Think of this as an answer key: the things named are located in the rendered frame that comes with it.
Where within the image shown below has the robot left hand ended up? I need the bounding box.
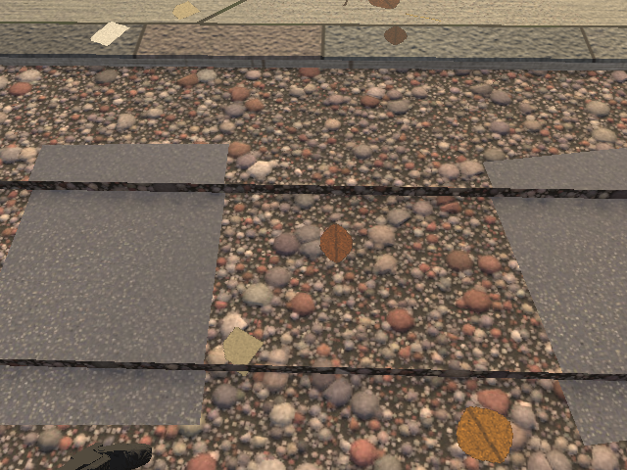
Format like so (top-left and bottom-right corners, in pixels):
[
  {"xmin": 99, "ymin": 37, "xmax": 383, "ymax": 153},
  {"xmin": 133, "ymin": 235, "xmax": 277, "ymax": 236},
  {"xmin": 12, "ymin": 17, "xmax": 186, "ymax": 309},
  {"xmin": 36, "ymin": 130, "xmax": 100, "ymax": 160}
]
[{"xmin": 57, "ymin": 443, "xmax": 152, "ymax": 470}]

